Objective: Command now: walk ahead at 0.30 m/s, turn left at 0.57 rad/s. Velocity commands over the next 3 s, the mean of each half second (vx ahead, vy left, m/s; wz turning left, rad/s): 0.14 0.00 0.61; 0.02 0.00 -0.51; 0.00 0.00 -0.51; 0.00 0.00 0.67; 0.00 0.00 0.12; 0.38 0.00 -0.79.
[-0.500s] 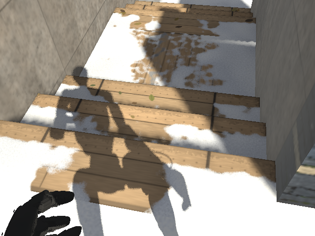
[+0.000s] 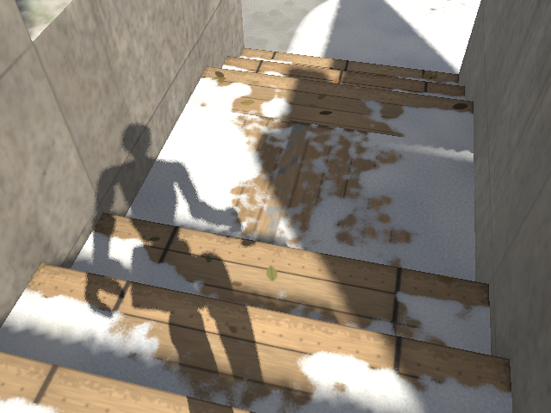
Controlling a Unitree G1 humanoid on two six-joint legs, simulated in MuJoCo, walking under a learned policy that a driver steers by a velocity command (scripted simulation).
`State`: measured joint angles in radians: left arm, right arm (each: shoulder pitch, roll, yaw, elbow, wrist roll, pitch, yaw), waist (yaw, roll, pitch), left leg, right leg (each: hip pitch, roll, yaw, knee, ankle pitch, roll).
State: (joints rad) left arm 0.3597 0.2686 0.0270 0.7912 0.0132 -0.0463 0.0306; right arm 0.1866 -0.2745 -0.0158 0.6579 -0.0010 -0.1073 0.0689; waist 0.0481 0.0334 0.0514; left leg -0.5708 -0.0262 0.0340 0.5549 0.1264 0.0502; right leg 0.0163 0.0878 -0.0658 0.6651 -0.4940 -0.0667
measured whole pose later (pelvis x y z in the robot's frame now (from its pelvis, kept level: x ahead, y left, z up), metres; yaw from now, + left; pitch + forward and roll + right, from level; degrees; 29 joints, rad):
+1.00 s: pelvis +0.20 -0.05 +0.04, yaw +3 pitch +1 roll +3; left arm 0.26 0.33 0.10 0.64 -0.03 0.08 0.07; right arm 0.08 -0.31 -0.08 0.72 0.01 -0.02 -0.03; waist 0.04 0.01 0.08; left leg -0.38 -0.11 -0.21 0.71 -0.32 -0.08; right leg -0.26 0.17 0.45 0.36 -0.07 -0.03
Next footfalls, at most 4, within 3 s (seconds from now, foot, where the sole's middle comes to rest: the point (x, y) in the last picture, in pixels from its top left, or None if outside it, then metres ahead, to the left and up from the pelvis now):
0.48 right None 0.30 -0.10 -0.74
1.12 left None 0.26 0.08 -0.74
1.56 right None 0.17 -0.14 -0.74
1.96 left None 0.24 0.12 -0.74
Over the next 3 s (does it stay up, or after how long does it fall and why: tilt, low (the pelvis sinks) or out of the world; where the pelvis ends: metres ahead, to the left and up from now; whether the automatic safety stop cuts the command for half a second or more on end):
stays up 0.31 0.04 0.02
